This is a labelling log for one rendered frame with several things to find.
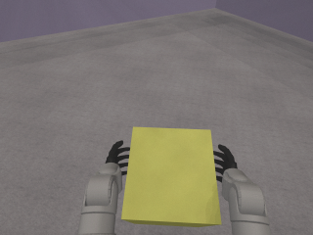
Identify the robot left hand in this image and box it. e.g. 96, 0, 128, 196
105, 140, 130, 175

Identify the robot right hand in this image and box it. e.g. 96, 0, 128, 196
213, 144, 238, 183

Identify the robot right forearm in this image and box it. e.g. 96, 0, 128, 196
221, 167, 272, 235

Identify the carton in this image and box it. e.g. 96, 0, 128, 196
121, 126, 222, 227

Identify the robot left forearm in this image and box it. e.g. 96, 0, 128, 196
76, 163, 122, 235

